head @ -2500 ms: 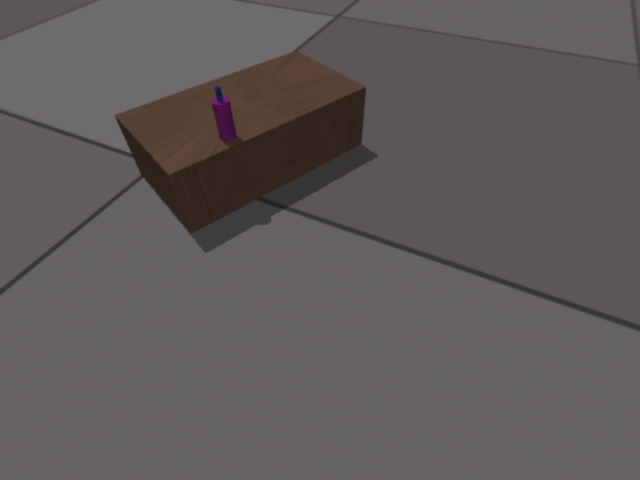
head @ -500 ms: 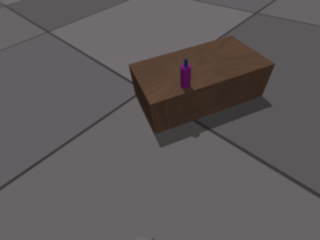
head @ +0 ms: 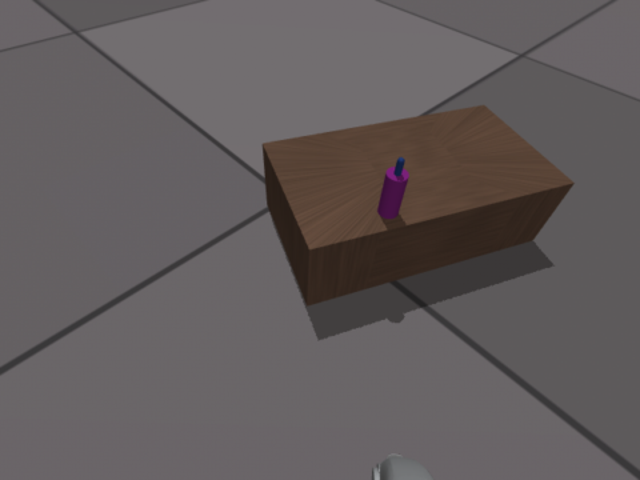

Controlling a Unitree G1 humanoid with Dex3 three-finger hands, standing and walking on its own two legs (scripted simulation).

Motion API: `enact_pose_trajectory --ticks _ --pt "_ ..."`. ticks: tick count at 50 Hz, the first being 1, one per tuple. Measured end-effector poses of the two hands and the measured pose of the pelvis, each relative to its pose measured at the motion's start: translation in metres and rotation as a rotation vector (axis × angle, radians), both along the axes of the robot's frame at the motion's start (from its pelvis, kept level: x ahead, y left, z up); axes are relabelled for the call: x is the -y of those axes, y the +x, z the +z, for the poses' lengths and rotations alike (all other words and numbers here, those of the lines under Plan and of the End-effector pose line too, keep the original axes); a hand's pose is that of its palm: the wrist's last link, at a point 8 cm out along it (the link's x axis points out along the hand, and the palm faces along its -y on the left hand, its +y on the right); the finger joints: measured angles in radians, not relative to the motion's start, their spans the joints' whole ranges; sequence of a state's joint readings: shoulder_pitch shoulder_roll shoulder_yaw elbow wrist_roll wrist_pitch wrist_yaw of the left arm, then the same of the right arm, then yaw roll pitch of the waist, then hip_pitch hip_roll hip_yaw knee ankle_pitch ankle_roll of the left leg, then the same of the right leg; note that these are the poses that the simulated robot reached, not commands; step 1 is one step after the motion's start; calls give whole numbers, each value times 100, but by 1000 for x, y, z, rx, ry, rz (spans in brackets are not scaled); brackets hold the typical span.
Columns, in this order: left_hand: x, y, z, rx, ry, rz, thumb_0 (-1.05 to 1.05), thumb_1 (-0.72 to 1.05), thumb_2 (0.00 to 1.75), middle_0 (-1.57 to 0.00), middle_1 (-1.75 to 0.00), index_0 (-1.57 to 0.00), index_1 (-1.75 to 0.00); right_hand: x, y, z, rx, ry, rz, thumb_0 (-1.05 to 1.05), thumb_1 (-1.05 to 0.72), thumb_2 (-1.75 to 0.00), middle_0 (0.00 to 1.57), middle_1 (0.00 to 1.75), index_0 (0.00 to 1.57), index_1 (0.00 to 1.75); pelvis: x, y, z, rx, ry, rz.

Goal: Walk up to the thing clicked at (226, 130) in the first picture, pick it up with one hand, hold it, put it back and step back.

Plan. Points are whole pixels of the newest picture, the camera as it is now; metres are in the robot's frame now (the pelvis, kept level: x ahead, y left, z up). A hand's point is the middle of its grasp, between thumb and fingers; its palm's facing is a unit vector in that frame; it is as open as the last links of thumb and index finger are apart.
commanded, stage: walk up
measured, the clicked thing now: (394, 186) +0.98 -0.22 -0.33
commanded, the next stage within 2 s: none
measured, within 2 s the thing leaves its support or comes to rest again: neither
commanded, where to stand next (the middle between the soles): +0.34 +0.02 m, yaw -3 degrees
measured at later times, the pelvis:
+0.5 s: pelvis +0.17 -0.02 +0.00, yaw -1 degrees
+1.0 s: pelvis +0.28 +0.02 -0.02, yaw -3 degrees
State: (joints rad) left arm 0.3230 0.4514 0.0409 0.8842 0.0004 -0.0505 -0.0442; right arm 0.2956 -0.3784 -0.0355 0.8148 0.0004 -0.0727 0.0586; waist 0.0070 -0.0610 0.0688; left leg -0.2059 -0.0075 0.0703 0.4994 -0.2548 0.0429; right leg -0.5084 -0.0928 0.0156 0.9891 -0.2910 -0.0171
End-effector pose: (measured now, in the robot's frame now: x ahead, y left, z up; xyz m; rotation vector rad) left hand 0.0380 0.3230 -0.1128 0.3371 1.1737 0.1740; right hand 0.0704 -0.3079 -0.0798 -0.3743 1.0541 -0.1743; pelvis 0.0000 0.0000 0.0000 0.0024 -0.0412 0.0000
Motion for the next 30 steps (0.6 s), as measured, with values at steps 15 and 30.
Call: enact_pose_trajectory --ticks 15,30 --pt "39 166 19 138 61 -75 0 90 90 -21 -30 -20 -30 33 61 -53 -148 52 -73 1 -90 -90 21 30 21 30 27 112 -17 10 7 -13" --pt "-2 202 18 38 54 -18 0 90 90 -21 -30 -20 -30 17 190 -24 -94 5 -9 1 -90 -90 20 30 21 30 -1 204 -6 -5 -16 -16"
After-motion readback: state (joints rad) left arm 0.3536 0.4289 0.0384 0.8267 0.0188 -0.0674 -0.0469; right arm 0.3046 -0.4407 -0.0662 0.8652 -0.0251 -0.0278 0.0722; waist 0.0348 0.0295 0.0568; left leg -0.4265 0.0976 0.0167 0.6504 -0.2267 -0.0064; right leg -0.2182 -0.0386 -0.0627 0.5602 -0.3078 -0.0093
